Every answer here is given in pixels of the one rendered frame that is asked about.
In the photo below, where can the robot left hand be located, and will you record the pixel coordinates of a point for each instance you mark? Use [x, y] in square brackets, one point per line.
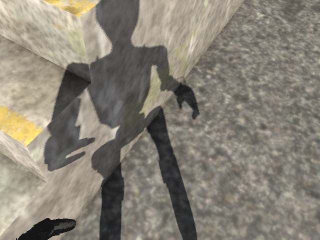
[47, 228]

